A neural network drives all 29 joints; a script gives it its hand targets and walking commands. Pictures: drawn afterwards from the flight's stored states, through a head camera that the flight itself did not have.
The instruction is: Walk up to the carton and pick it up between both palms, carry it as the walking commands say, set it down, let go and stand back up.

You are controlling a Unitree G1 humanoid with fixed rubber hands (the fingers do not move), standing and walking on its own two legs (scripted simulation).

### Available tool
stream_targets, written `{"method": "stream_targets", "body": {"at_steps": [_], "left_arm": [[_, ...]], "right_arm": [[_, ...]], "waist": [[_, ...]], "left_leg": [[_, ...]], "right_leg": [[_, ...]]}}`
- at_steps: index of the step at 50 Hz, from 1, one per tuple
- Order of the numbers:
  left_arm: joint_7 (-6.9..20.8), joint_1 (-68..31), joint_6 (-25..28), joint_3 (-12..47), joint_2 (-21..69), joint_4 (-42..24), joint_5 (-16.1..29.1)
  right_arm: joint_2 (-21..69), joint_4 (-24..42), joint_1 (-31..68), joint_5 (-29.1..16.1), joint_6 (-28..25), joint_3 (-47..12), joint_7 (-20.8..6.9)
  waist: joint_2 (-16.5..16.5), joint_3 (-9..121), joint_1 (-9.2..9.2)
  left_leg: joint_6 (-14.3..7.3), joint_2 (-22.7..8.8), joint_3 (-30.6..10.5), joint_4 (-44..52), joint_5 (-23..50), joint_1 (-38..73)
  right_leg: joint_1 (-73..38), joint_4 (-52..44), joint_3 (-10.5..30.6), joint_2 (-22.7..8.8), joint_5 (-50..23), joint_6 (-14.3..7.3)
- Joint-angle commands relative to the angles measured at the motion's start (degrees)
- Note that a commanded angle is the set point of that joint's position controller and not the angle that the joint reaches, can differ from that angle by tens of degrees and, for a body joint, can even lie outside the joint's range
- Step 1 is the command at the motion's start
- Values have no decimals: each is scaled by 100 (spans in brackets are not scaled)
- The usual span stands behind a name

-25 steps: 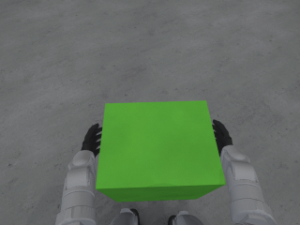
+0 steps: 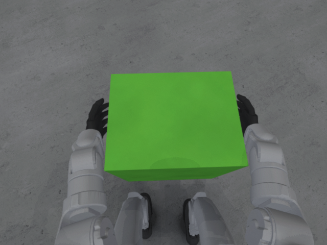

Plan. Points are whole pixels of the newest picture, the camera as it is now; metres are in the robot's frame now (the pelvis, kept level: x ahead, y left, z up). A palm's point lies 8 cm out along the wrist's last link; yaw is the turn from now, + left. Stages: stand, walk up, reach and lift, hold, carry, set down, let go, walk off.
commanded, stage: set down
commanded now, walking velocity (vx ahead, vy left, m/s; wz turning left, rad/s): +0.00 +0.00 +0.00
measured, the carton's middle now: (170, 136) +0.39 -0.01 -0.14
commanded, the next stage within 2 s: none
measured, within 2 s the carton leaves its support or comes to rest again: neither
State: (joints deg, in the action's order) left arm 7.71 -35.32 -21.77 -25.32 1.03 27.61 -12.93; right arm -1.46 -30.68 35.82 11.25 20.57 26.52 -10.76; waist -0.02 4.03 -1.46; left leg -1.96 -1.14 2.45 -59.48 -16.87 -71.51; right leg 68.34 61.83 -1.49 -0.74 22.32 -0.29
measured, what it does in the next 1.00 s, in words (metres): lowers itself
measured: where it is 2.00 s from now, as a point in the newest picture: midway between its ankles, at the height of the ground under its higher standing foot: (168, 226)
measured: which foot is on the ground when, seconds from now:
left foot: down 0.00-1.00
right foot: down 0.00-1.00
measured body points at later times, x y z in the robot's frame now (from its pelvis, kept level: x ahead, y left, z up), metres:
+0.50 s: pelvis +0.00 -0.01 -0.08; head +0.23 +0.00 +0.30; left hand +0.43 +0.17 -0.17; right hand +0.43 -0.20 -0.16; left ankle +0.09 +0.10 -0.64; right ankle +0.05 -0.12 -0.64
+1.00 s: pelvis -0.03 -0.01 -0.15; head +0.26 +0.00 +0.20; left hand +0.45 +0.18 -0.26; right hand +0.45 -0.20 -0.26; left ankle +0.09 +0.10 -0.64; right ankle +0.05 -0.12 -0.64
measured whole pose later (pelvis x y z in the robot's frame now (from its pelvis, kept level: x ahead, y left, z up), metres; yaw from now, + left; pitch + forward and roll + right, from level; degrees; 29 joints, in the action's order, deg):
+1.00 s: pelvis -0.03 -0.01 -0.15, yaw -1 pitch +48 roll -1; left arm 3.2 -51.7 -19.3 -23.9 -5.5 34.5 -7.4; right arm -6.9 -36.8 51.7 4.7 18.4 24.8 -5.1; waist -0.5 10.1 -0.1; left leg -1.4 -1.5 1.2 -91.3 -23.3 -115.6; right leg 112.2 94.5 -1.4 -0.1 29.8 -0.5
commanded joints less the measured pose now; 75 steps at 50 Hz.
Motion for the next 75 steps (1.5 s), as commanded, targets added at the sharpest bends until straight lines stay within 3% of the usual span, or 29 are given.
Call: {"method": "stream_targets", "body": {"at_steps": [1,13,32,75], "left_arm": [[1002,-2926,135,3229,5336,5,747],[921,-3129,212,3528,5243,-51,969],[756,-3975,251,3302,4934,301,1078],[474,-6163,434,3116,4076,873,1556]], "right_arm": [[5253,117,2983,-791,-98,-3111,-1169],[5149,148,3167,-1091,-165,-3336,-1024],[4907,-112,4108,-1225,-231,-3192,-745],[4185,-478,6266,-1674,-411,-3178,-462]], "waist": [[56,4442,-19],[114,5350,21],[27,5884,84],[71,6471,136]], "left_leg": [[83,797,-533,88,1088,3062],[147,852,-420,-805,1360,2029],[178,913,-222,-1908,907,508],[165,758,-58,-4034,718,-1143]], "right_leg": [[-671,-505,227,816,-939,-122],[208,353,208,886,-1280,-25],[1373,1465,79,925,-870,54],[3302,3581,-135,797,-413,52]]}}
